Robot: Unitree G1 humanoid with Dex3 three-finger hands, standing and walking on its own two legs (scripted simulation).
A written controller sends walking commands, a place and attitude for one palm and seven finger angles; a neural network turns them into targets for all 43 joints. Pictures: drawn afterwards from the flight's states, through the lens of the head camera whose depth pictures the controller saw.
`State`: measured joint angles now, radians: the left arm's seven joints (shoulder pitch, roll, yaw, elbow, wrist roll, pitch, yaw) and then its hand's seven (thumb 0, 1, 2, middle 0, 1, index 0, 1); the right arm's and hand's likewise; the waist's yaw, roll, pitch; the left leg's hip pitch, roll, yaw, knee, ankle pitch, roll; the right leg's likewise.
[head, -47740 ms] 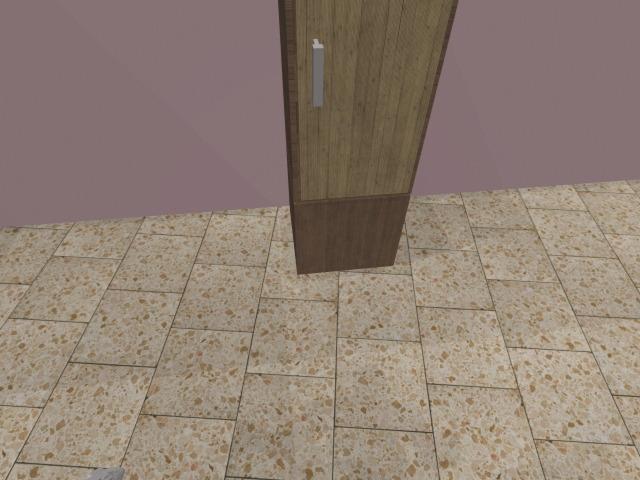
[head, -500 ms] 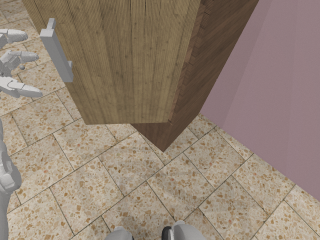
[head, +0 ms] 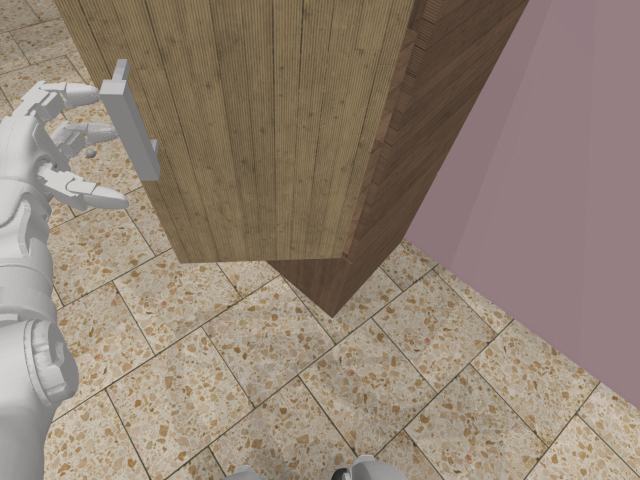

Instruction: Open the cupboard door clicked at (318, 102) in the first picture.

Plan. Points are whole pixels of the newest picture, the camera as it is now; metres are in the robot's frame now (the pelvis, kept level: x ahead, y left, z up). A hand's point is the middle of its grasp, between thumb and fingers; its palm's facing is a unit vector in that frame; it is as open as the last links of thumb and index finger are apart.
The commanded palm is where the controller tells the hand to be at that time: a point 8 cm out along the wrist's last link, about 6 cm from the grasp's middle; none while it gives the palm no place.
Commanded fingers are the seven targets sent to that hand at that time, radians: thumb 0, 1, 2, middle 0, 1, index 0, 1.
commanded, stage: slide the fingers in behind the handle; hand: left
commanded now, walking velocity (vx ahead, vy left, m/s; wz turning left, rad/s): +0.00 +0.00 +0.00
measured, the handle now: (137, 123) +0.53 +0.20 +0.10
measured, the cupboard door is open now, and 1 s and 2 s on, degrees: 46 46 46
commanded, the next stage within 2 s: close the thumb around the handle in 1.00 s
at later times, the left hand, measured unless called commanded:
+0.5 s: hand (135, 154) +0.47 +0.19 +0.11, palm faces +0.02 -1.00 +0.00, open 14.0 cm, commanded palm +0.45 +0.24 +0.10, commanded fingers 0.00 -0.50 0.30 -0.30 -1.20 -0.30 -1.20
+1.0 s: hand (140, 149) +0.48 +0.19 +0.11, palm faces +0.01 -1.00 -0.02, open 13.6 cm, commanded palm +0.47 +0.24 +0.10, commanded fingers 0.00 -0.50 0.30 -0.30 -1.20 -0.30 -1.20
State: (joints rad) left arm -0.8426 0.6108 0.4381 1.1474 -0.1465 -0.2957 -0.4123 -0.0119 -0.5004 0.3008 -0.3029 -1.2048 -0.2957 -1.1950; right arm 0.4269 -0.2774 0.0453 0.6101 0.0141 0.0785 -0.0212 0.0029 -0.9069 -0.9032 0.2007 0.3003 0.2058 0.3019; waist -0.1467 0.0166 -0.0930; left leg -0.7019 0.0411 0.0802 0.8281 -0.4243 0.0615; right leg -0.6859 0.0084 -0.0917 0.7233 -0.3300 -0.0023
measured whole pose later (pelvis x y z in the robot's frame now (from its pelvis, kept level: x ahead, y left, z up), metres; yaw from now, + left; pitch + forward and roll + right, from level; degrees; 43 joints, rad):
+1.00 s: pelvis -0.01 -0.02 +0.00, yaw +1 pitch +17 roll -2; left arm -0.94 0.57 0.39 1.22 -0.11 -0.33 -0.32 -0.01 -0.50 0.30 -0.32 -1.22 -0.36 -1.23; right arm 0.42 -0.29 0.04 0.63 0.01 0.03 -0.03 0.00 -0.91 -0.90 0.20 0.30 0.20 0.30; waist -0.16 0.02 -0.07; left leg -0.73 0.05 0.07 0.83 -0.40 0.04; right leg -0.72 0.01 -0.10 0.75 -0.33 -0.03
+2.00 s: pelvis -0.01 -0.02 +0.00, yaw +0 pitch +15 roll -2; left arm -0.85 0.49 0.39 1.14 -0.12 -0.33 -0.25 0.00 0.73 0.84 -0.36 -1.35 -0.37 -1.34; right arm 0.41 -0.28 0.03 0.61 0.01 0.04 -0.02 0.00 -0.91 -0.90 0.20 0.30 0.20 0.30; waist -0.15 0.02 -0.08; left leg -0.67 0.04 0.09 0.81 -0.41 0.04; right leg -0.68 0.01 -0.08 0.74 -0.33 -0.02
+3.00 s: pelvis +0.01 -0.05 +0.02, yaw +3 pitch +2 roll +0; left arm 0.19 -0.09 -0.22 -0.09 0.05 -0.02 0.51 0.02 0.68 0.73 -0.31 -1.32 -0.35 -1.33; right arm 0.20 -0.19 0.01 0.57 -0.05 0.08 0.00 0.01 -0.91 -0.90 0.20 0.30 0.20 0.30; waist 0.00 0.04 -0.06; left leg -0.30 0.02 0.04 0.63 -0.37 0.00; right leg -0.31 0.01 -0.12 0.63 -0.36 -0.06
